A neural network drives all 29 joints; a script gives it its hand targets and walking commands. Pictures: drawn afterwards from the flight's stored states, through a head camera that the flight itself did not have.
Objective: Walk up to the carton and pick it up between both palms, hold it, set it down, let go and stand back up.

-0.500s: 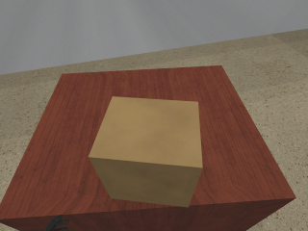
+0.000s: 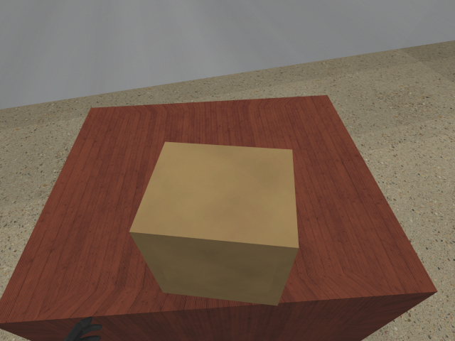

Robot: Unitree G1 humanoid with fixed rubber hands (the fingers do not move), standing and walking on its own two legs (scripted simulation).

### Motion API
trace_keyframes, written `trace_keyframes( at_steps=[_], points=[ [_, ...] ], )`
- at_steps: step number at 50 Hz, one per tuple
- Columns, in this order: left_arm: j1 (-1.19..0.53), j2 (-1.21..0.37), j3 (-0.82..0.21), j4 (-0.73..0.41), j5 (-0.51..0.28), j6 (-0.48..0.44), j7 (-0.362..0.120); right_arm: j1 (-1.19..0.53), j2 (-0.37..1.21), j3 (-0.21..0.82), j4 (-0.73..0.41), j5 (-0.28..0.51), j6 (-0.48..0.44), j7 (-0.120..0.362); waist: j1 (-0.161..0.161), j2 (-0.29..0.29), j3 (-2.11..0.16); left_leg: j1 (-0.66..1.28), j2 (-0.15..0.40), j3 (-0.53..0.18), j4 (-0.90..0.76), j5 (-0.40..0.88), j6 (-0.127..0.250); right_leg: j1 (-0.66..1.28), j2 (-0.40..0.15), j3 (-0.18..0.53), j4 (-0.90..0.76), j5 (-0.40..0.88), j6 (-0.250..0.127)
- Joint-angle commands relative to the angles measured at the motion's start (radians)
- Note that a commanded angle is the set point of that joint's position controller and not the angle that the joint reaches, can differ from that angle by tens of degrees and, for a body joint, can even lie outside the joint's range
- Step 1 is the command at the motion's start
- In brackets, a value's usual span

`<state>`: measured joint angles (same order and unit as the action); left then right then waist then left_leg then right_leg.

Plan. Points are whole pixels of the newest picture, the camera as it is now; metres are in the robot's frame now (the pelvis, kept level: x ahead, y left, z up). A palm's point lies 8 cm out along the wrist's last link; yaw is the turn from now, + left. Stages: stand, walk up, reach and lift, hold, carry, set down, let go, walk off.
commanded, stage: stand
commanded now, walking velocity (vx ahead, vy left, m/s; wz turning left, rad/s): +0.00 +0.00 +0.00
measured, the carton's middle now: (223, 226) +0.34 +0.02 -0.01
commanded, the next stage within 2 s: none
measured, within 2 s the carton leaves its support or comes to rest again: neither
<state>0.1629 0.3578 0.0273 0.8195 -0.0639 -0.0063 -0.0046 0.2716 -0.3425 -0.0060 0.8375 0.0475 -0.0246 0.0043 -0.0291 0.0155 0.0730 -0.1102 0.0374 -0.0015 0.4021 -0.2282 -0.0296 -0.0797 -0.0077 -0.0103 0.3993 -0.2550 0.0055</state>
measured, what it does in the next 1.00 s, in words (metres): stands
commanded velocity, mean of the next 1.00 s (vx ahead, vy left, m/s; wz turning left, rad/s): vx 0.00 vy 0.00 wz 0.00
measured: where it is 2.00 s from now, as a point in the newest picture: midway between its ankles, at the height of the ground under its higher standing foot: outside the picture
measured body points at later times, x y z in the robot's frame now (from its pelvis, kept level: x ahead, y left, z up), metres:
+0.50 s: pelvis +0.00 +0.00 +0.00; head -0.01 -0.01 +0.45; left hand +0.14 +0.30 -0.09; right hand +0.07 -0.29 -0.12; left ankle +0.00 +0.14 -0.74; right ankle -0.02 -0.12 -0.74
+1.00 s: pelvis +0.00 +0.00 +0.00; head +0.00 -0.01 +0.45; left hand +0.13 +0.30 -0.10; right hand +0.06 -0.29 -0.12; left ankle +0.00 +0.14 -0.74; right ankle -0.02 -0.12 -0.74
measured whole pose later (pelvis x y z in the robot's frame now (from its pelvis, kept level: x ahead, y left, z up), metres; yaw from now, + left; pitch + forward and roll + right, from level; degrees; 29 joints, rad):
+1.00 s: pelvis +0.00 +0.00 +0.00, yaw +0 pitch -4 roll +0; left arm 0.15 0.36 0.02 0.85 -0.06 -0.01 0.00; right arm 0.27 -0.34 -0.01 0.86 0.05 -0.02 0.00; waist -0.03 0.02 0.07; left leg -0.11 0.04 0.00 0.39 -0.22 -0.03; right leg -0.09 -0.01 -0.01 0.40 -0.25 0.00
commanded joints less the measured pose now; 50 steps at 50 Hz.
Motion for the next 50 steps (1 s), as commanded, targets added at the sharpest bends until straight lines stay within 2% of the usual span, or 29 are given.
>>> trace_keyframes(
  at_steps=[1,2,6,10,12,17,19,20,21,23,24,25,27,31,33,34,35,36,37,38,39,41,42,43,44,45,46,49,50],
  points=[
    [-0.039,0.223,0.044,0.023,0.081,-0.030,0.000,-0.127,-0.239,-0.058,0.014,-0.072,-0.013,-0.005,0.040,0.013,-0.075,-0.007,0.092,-0.049,-0.080,0.212,0.058,0.000,-0.135,0.091,-0.098,0.245,-0.037],
    [-0.056,0.235,0.046,0.025,0.091,-0.034,-0.001,-0.127,-0.236,-0.060,0.025,-0.076,-0.009,-0.008,0.046,-0.053,-0.043,-0.017,0.093,-0.064,-0.077,0.245,0.052,0.010,-0.124,0.070,-0.093,0.264,-0.033],
    [-0.062,0.208,0.040,0.019,0.086,-0.027,0.000,-0.118,-0.213,-0.042,-0.002,-0.071,-0.017,-0.005,0.024,0.011,-0.085,0.024,0.095,-0.042,-0.058,0.274,0.067,-0.009,-0.128,0.090,-0.087,0.330,-0.043],
    [-0.084,0.232,0.050,0.012,0.087,-0.033,0.008,-0.108,-0.220,-0.049,0.024,-0.071,-0.002,-0.005,0.022,-0.032,-0.061,0.001,0.085,-0.041,-0.066,0.254,0.052,0.000,-0.128,0.074,-0.067,0.337,-0.042],
    [-0.032,0.235,0.049,0.041,0.086,-0.030,0.006,-0.102,-0.219,-0.046,0.010,-0.080,-0.007,-0.005,0.021,0.045,-0.008,-0.007,0.089,-0.039,-0.080,0.275,0.052,-0.036,-0.128,0.081,-0.093,0.312,-0.039],
    [-0.071,0.211,0.045,0.018,0.086,-0.033,0.003,-0.127,-0.226,-0.053,0.009,-0.078,-0.008,-0.010,0.034,-0.038,-0.092,0.003,0.090,-0.054,-0.085,0.212,0.061,0.000,-0.131,0.082,-0.088,0.273,-0.035],
    [-0.087,0.248,0.052,0.027,0.095,-0.032,0.003,-0.118,-0.216,-0.046,0.016,-0.077,-0.010,-0.001,0.021,-0.034,-0.028,-0.022,0.090,-0.051,-0.110,0.202,0.055,-0.023,-0.121,0.083,-0.079,0.252,-0.040],
    [-0.093,0.244,0.056,0.032,0.094,-0.032,0.012,-0.146,-0.205,-0.039,0.001,-0.088,-0.006,-0.007,0.037,0.039,-0.005,-0.039,0.090,-0.030,-0.097,0.207,0.054,-0.021,-0.117,0.093,-0.093,0.228,-0.038],
    [-0.074,0.236,0.049,0.035,0.093,-0.027,0.005,-0.141,-0.193,-0.038,0.006,-0.083,-0.009,-0.008,0.035,0.038,-0.074,-0.017,0.099,-0.041,-0.085,0.195,0.057,0.018,-0.128,0.083,-0.076,0.248,-0.040],
    [-0.090,0.225,0.035,0.039,0.092,-0.025,-0.002,-0.106,-0.201,-0.040,0.016,-0.074,-0.013,-0.011,0.016,-0.005,-0.034,-0.024,0.092,-0.058,-0.111,0.150,0.057,-0.012,-0.126,0.093,-0.091,0.197,-0.042],
    [-0.083,0.214,0.044,0.033,0.097,-0.024,0.000,-0.112,-0.222,-0.041,0.028,-0.076,-0.011,-0.009,0.034,-0.055,-0.001,-0.073,0.098,-0.078,-0.116,0.109,0.063,-0.029,-0.122,0.075,-0.107,0.167,-0.038],
    [-0.092,0.213,0.042,0.028,0.098,-0.022,-0.003,-0.118,-0.214,-0.050,0.009,-0.076,-0.005,-0.010,0.013,-0.011,-0.016,-0.026,0.090,-0.054,-0.109,0.137,0.065,-0.042,-0.119,0.080,-0.099,0.169,-0.037],
    [-0.053,0.219,0.037,0.038,0.088,-0.034,0.003,-0.116,-0.250,-0.049,0.013,-0.075,-0.012,-0.005,0.040,0.018,-0.020,-0.069,0.099,-0.080,-0.109,0.166,0.063,0.001,-0.139,0.084,-0.095,0.210,-0.044],
    [-0.054,0.259,0.055,0.046,0.087,-0.028,0.002,-0.107,-0.210,-0.049,0.019,-0.078,-0.011,-0.010,0.026,-0.020,-0.029,0.001,0.084,-0.052,-0.098,0.204,0.047,-0.046,-0.119,0.089,-0.093,0.205,-0.036],
    [-0.046,0.215,0.044,0.045,0.092,-0.036,0.005,-0.107,-0.219,-0.040,0.016,-0.072,-0.015,-0.004,0.040,0.030,-0.041,-0.020,0.093,-0.052,-0.093,0.184,0.057,-0.011,-0.120,0.094,-0.084,0.228,-0.037],
    [-0.078,0.243,0.053,0.040,0.090,-0.028,0.001,-0.110,-0.224,-0.046,0.031,-0.073,-0.013,-0.001,0.032,-0.049,-0.050,-0.008,0.085,-0.039,-0.100,0.201,0.050,-0.014,-0.115,0.080,-0.082,0.253,-0.032],
    [-0.041,0.233,0.041,0.044,0.096,-0.032,0.000,-0.081,-0.211,-0.045,0.031,-0.077,-0.007,-0.009,0.037,0.002,-0.038,-0.007,0.095,-0.049,-0.090,0.239,0.048,-0.002,-0.125,0.092,-0.093,0.259,-0.038],
    [-0.063,0.220,0.037,0.052,0.086,-0.026,0.001,-0.068,-0.206,-0.033,0.031,-0.064,-0.011,-0.003,0.009,-0.003,-0.042,-0.023,0.093,-0.056,-0.099,0.248,0.051,0.004,-0.129,0.071,-0.071,0.282,-0.041],
    [-0.036,0.212,0.036,0.052,0.084,-0.029,0.002,-0.088,-0.225,-0.042,0.029,-0.070,-0.022,-0.007,0.038,0.010,-0.022,-0.026,0.096,-0.062,-0.096,0.202,0.056,-0.015,-0.128,0.100,-0.110,0.241,-0.034],
    [-0.100,0.211,0.040,0.037,0.090,-0.030,0.003,-0.091,-0.232,-0.046,0.039,-0.067,-0.017,-0.012,0.011,-0.005,-0.009,-0.037,0.087,-0.057,-0.111,0.186,0.053,-0.042,-0.131,0.086,-0.093,0.231,-0.036],
    [-0.083,0.232,0.046,0.032,0.097,-0.023,0.007,-0.120,-0.209,-0.042,0.021,-0.069,-0.017,-0.003,0.027,-0.052,-0.054,0.001,0.097,-0.059,-0.093,0.218,0.055,-0.022,-0.112,0.064,-0.087,0.255,-0.037],
    [-0.070,0.236,0.048,0.038,0.092,-0.026,0.007,-0.129,-0.210,-0.041,0.017,-0.079,-0.013,-0.005,0.033,0.010,-0.043,-0.010,0.087,-0.052,-0.083,0.224,0.052,-0.014,-0.121,0.072,-0.093,0.244,-0.034],
    [-0.095,0.233,0.046,0.033,0.090,-0.026,0.002,-0.082,-0.226,-0.044,0.030,-0.073,-0.011,-0.006,0.004,-0.014,-0.018,-0.019,0.086,-0.055,-0.099,0.196,0.049,-0.052,-0.124,0.082,-0.093,0.234,-0.036],
    [-0.084,0.217,0.043,0.037,0.085,-0.033,0.000,-0.092,-0.235,-0.055,0.034,-0.075,-0.010,-0.006,0.019,0.017,-0.059,-0.009,0.083,-0.058,-0.102,0.180,0.055,-0.012,-0.119,0.080,-0.093,0.198,-0.030],
    [-0.073,0.197,0.035,0.034,0.091,-0.029,-0.003,-0.087,-0.235,-0.056,0.036,-0.077,-0.010,-0.009,0.026,-0.021,-0.036,-0.015,0.091,-0.055,-0.100,0.171,0.060,-0.007,-0.123,0.074,-0.101,0.215,-0.030],
    [-0.089,0.221,0.043,0.034,0.086,-0.029,0.002,-0.086,-0.239,-0.048,0.038,-0.080,-0.008,-0.012,0.018,0.035,-0.037,-0.035,0.093,-0.042,-0.084,0.201,0.063,-0.004,-0.136,0.100,-0.097,0.259,-0.044],
    [-0.054,0.237,0.046,0.045,0.089,-0.031,-0.004,-0.104,-0.212,-0.040,0.032,-0.073,-0.009,-0.006,0.021,-0.025,-0.088,-0.001,0.100,-0.055,-0.090,0.202,0.059,0.003,-0.130,0.083,-0.077,0.253,-0.041],
    [-0.075,0.210,0.031,0.037,0.089,-0.027,0.005,-0.122,-0.216,-0.039,0.017,-0.076,-0.010,-0.012,0.031,0.036,-0.026,-0.032,0.108,-0.061,-0.086,0.204,0.064,-0.030,-0.132,0.098,-0.096,0.242,-0.041],
    [-0.033,0.222,0.039,0.055,0.089,-0.031,0.009,-0.093,-0.225,-0.043,0.030,-0.074,-0.010,-0.010,0.021,-0.001,-0.051,-0.007,0.099,-0.075,-0.093,0.162,0.062,-0.027,-0.129,0.094,-0.092,0.216,-0.047]
  ],
)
